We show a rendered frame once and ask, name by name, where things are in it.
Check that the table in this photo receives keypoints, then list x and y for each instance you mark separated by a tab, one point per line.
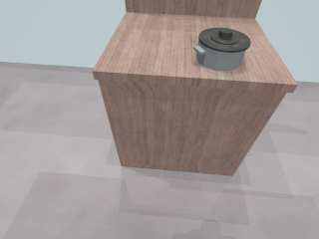
169	112

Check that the pot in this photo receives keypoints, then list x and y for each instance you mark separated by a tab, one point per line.
215	60

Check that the knob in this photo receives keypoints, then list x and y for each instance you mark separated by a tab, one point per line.
225	33

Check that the lid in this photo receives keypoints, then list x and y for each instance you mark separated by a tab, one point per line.
237	43

